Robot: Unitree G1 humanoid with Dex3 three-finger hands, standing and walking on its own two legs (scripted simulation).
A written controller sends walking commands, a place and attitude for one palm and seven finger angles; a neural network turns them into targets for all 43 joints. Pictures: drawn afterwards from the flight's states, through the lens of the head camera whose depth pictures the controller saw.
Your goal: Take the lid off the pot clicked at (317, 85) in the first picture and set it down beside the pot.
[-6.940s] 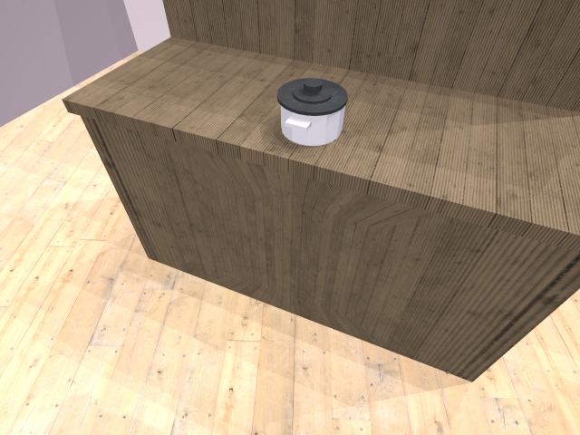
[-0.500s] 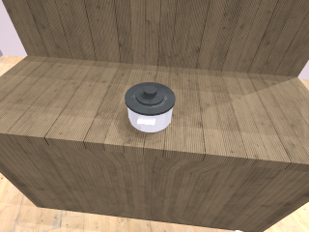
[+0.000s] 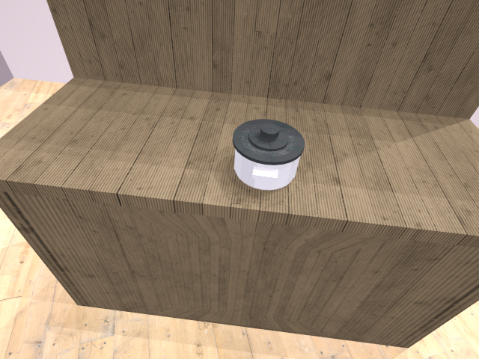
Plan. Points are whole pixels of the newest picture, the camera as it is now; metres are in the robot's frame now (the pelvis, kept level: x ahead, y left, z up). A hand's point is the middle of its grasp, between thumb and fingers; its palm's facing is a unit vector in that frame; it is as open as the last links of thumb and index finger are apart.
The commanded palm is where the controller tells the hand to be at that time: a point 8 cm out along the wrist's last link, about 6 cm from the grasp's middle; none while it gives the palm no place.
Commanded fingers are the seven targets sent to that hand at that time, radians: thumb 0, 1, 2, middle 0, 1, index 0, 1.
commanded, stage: come to a stop and stand still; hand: left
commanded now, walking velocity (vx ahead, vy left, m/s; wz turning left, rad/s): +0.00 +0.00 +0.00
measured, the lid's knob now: (269, 130) +0.56 -0.01 +0.12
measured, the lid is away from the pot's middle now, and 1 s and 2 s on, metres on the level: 0.00 0.00 0.00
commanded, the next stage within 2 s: look again from close up in 0.94 s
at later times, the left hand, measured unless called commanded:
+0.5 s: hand out of the picture +0.04 +0.28 -0.16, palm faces +0.00 -0.98 -0.18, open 7.4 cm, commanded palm none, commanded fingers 0.00 0.90 0.90 -0.20 -0.30 -0.20 -0.30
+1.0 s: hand out of the picture -0.08 +0.28 -0.17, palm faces +0.03 -0.99 -0.13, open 7.4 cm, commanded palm none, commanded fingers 0.00 0.90 0.90 -0.20 -0.30 -0.20 -0.30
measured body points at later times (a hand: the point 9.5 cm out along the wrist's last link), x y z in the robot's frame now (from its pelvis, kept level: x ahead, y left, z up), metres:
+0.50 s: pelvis -0.06 +0.10 +0.01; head -0.06 +0.13 +0.46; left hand +0.04 +0.33 -0.14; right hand -0.11 -0.09 -0.14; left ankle -0.03 +0.11 -0.73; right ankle -0.10 -0.06 -0.69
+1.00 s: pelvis -0.07 +0.12 +0.02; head -0.06 +0.16 +0.46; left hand -0.08 +0.34 -0.16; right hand -0.10 -0.11 -0.13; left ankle -0.03 +0.11 -0.73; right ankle -0.08 -0.04 -0.70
